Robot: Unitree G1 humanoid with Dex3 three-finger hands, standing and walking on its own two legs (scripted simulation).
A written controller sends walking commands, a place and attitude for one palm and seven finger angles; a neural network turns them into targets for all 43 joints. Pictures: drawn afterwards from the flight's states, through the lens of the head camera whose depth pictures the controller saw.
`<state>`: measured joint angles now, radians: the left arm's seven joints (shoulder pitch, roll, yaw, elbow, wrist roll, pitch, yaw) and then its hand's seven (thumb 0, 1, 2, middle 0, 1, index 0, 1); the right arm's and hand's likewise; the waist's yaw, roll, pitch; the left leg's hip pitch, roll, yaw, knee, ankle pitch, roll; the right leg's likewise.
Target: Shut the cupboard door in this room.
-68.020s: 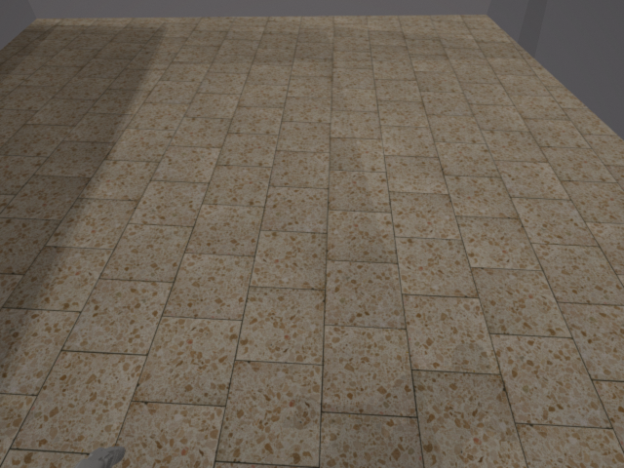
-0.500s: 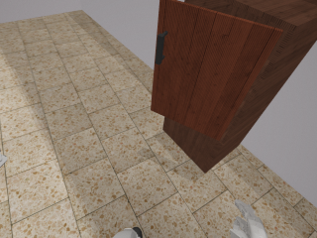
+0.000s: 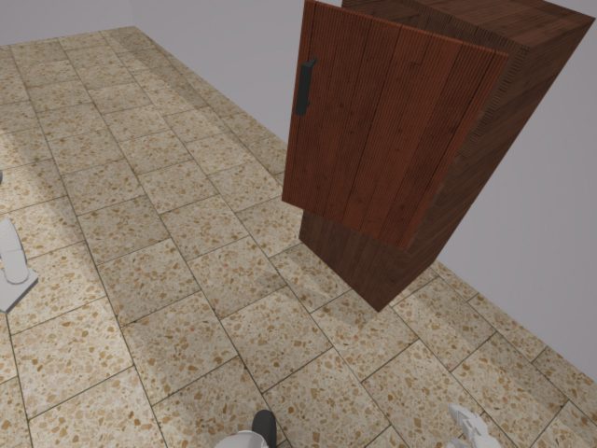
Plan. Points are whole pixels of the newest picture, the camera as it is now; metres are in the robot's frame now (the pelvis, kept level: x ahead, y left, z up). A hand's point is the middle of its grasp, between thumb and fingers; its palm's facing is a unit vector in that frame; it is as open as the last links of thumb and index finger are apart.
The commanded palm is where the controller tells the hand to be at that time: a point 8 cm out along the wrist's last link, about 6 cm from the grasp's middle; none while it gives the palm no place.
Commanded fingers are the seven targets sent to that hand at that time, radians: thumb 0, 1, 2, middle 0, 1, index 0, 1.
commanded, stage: stop stepping back and stand still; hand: left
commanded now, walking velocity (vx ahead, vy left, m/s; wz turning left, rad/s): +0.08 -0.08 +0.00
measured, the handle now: (306, 86) +0.87 +0.00 +0.06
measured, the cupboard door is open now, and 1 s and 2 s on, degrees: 24 24 24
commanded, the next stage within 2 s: let the arm hang, fingers relaxed in 1.56 s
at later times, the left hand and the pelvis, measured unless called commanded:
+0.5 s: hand out of the picture +0.16 +0.32 +0.20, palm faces +0.27 -0.85 -0.44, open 7.4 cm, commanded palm +0.11 +0.37 +0.19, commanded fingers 0.00 0.90 0.90 -0.20 -0.30 -0.20 -0.30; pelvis -0.06 +0.08 +0.03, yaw -6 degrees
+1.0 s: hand out of the picture +0.20 +0.35 +0.19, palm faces +0.32 -0.81 -0.49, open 7.4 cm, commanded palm +0.13 +0.40 +0.19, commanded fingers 0.00 0.90 0.90 -0.20 -0.30 -0.20 -0.30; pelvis -0.04 +0.11 +0.01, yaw -6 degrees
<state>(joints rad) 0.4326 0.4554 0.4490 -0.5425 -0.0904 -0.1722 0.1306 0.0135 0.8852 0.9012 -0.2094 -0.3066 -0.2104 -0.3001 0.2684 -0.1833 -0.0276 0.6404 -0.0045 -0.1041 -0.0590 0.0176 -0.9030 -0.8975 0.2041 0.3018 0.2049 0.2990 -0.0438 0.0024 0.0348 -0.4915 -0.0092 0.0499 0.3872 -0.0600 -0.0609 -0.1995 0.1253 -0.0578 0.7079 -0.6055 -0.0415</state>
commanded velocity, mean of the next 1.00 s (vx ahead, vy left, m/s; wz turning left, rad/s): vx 0.10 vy -0.09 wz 0.00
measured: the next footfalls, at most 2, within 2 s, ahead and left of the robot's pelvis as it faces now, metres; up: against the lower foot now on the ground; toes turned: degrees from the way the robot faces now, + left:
right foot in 0.04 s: +0.00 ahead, -0.09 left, +0.00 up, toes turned -6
left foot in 0.18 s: +0.07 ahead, +0.19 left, +0.00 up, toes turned +1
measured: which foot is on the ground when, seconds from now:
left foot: down 0.00-0.02, up 0.04-0.16, down 0.18-1.00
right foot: up 0.00-0.02, down 0.04-0.20, up 0.22-0.56, down 0.58-1.00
